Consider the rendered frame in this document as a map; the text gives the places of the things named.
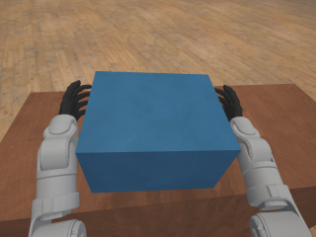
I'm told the right robot hand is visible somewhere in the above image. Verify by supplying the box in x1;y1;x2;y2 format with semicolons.
214;84;243;121

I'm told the pedestal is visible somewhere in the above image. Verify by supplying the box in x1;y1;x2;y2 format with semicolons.
0;83;316;237

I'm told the left robot hand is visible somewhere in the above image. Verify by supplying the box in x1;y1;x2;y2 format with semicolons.
58;80;92;122

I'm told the right robot upper arm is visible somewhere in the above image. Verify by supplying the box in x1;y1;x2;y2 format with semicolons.
249;211;310;237

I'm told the left robot upper arm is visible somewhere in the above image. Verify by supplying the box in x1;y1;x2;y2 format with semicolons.
32;219;87;237

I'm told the left robot forearm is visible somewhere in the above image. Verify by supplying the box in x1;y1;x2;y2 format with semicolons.
28;115;80;237

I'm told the carton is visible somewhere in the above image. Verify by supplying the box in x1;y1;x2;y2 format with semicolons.
75;71;241;194

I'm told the right robot forearm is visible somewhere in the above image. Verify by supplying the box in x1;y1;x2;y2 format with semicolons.
229;117;312;237

